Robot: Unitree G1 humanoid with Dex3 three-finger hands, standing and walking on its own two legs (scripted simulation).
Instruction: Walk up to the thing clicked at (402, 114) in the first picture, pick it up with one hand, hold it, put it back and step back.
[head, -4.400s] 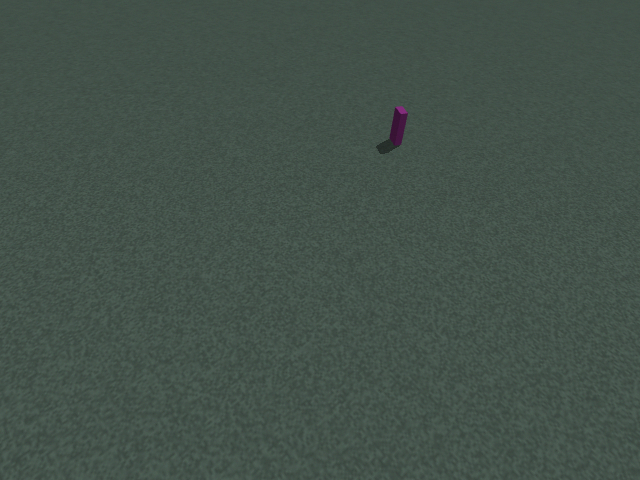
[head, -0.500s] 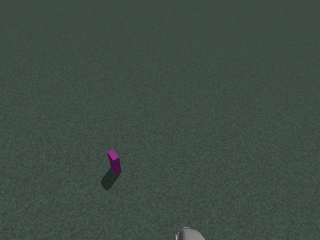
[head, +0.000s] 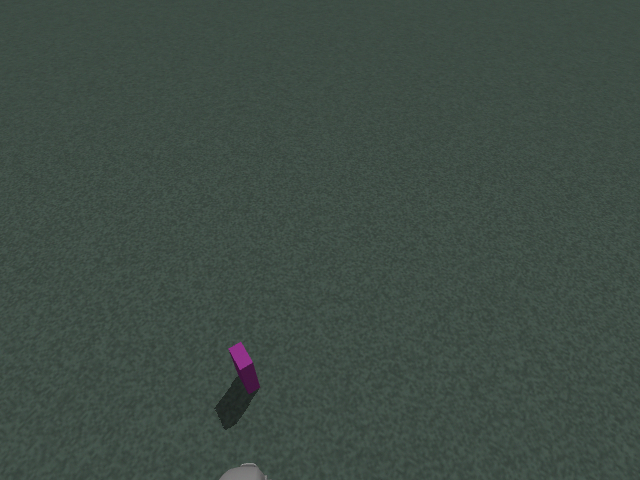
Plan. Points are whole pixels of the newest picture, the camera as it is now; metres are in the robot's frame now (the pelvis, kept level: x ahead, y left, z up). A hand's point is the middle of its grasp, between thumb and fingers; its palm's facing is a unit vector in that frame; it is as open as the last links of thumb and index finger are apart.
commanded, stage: walk up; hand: left
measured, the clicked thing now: (245, 369) +0.52 +0.23 -0.67
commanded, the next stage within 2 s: stand in 1.44 s
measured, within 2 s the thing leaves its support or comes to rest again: neither
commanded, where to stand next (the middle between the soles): +0.16 +0.02 m, yaw +0 degrees
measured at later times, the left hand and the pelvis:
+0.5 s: hand (132, 462) +0.17 +0.27 -0.15, palm faces -0.06 -0.93 -0.37, open 7.4 cm; pelvis +0.07 +0.01 -0.01, yaw -1 degrees
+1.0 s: hand (139, 453) +0.18 +0.26 -0.14, palm faces -0.03 -0.95 -0.32, open 7.4 cm; pelvis +0.08 +0.01 +0.02, yaw -1 degrees
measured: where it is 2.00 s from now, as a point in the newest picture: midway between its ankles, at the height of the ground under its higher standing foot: outside the picture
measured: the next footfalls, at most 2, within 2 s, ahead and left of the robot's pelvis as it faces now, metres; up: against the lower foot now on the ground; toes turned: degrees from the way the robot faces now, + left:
left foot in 0.04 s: +0.14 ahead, +0.15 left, +0.00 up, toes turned +3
right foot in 0.32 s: +0.15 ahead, -0.12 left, +0.00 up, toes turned -3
